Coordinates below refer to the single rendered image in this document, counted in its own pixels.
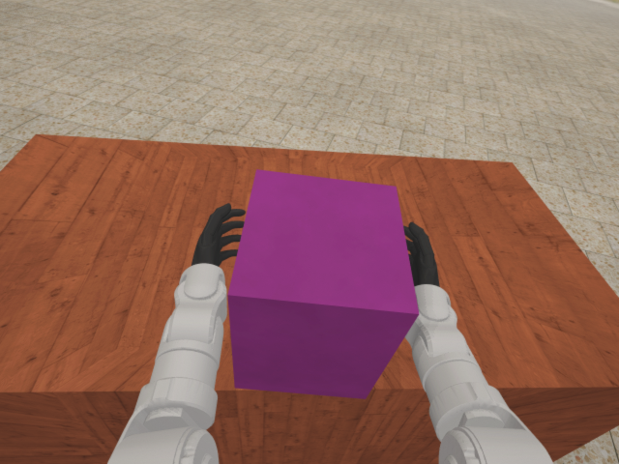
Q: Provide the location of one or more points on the pedestal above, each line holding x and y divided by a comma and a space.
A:
95, 234

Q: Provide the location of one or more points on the robot right upper arm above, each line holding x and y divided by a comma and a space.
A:
491, 445

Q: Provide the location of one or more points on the left robot hand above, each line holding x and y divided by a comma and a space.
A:
210, 242

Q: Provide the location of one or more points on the left robot forearm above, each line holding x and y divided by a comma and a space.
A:
181, 391

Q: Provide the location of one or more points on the right robot hand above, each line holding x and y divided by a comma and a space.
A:
422, 262

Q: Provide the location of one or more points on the robot left upper arm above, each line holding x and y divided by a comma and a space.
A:
184, 445

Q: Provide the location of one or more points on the right robot forearm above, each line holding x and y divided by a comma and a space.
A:
456, 388

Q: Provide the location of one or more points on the carton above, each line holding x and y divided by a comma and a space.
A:
322, 292

